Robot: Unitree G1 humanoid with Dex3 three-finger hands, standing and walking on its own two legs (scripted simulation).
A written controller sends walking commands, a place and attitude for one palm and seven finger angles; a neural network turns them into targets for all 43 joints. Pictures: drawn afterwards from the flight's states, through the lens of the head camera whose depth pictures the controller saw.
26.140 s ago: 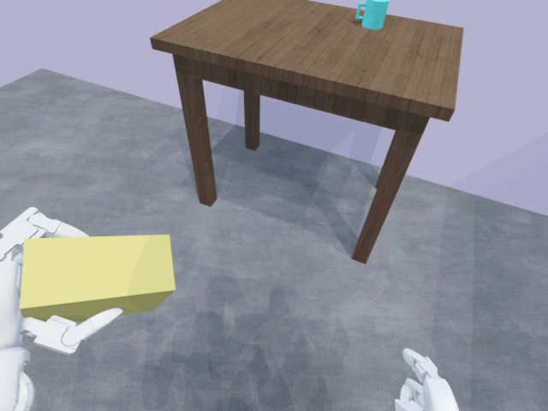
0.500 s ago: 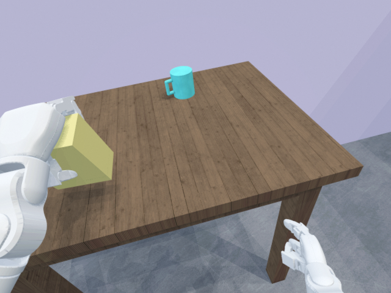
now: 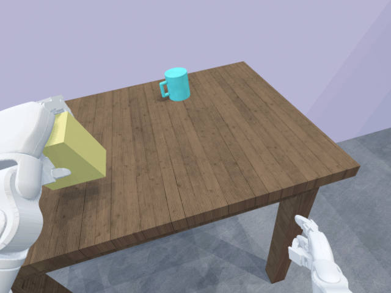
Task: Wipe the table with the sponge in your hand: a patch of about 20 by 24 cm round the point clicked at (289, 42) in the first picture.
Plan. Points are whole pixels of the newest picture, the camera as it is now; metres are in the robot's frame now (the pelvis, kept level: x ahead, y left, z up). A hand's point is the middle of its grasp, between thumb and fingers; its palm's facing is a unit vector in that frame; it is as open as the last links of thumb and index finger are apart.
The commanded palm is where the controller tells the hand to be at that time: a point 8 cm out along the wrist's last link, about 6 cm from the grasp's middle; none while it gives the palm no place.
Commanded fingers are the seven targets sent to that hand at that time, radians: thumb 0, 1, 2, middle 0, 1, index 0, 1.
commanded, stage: move the sponge above the wiping area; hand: left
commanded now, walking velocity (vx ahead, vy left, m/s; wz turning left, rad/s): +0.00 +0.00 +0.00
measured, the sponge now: (67, 160) +0.27 +0.29 +0.19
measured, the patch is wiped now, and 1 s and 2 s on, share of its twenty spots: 0.00 0.00 0.00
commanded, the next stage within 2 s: none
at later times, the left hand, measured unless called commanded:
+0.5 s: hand (58, 149) +0.26 +0.29 +0.22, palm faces +0.34 -0.12 -0.93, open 10.4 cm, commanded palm +0.20 +0.28 +0.26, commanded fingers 0.00 0.10 1.30 -1.20 -1.60 -1.20 -1.60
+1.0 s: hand (70, 164) +0.26 +0.29 +0.18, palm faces +0.16 -0.10 -0.98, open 10.4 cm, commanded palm +0.22 +0.28 +0.25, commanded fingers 0.00 0.10 1.30 -1.20 -1.60 -1.20 -1.60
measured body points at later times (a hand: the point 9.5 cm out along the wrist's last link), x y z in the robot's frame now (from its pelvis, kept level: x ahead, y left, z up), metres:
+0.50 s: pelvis +0.00 +0.02 +0.00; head -0.02 -0.04 +0.45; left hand +0.23 +0.29 +0.27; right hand +0.27 -0.18 -0.06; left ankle +0.02 +0.12 -0.74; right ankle +0.05 -0.07 -0.74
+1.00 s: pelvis +0.00 +0.01 +0.00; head -0.01 -0.05 +0.45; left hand +0.25 +0.29 +0.23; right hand +0.27 -0.19 -0.07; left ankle +0.02 +0.12 -0.74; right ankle +0.05 -0.07 -0.74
